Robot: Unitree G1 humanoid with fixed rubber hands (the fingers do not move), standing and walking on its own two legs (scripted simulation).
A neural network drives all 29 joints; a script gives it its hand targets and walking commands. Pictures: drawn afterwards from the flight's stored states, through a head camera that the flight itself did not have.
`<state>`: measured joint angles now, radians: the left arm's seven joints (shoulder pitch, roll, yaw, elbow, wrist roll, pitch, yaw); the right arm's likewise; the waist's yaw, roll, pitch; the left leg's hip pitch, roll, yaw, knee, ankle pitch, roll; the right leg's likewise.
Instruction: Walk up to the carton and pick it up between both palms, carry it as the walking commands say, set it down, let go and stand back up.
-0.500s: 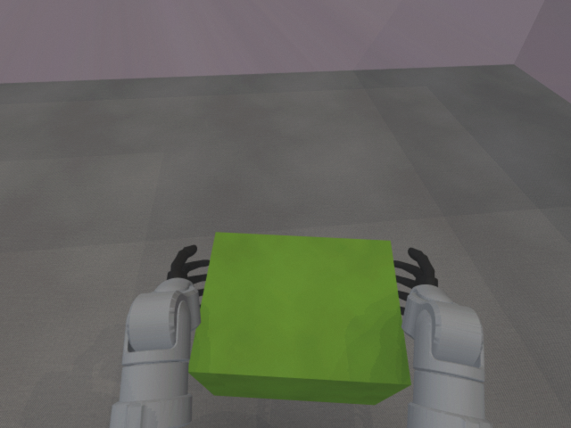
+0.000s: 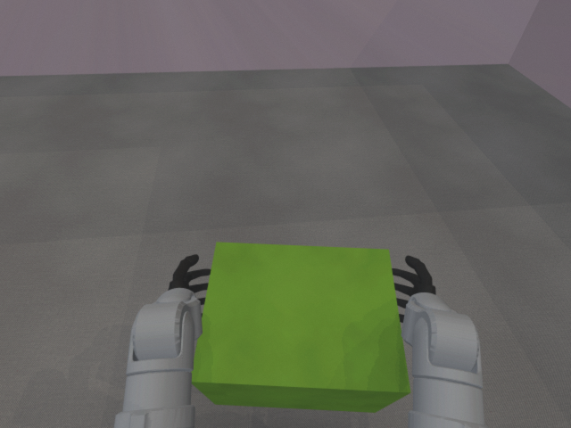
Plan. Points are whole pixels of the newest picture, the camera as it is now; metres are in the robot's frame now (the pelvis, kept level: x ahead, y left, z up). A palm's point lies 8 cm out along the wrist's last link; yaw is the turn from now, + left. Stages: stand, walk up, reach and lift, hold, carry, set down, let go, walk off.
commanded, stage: carry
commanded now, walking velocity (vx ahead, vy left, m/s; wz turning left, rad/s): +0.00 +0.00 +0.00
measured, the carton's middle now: (298, 330) +0.27 -0.01 -0.02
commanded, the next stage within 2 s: none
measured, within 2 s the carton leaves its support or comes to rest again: neither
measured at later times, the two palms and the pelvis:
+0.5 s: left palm (181, 291) +0.28 +0.16 +0.07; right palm (424, 297) +0.28 -0.17 +0.08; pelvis +0.01 +0.00 +0.01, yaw +0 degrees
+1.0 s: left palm (175, 266) +0.32 +0.17 +0.07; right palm (404, 269) +0.32 -0.15 +0.08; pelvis +0.05 +0.01 +0.01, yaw +0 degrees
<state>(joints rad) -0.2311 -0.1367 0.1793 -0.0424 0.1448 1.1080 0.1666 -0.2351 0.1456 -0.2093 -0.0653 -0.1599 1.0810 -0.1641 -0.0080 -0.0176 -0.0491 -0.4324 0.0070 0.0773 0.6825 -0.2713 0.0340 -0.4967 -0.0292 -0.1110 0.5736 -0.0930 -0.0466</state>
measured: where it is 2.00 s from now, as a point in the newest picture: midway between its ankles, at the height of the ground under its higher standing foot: outside the picture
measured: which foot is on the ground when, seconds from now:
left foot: down 0.00-1.00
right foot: down 0.00-1.00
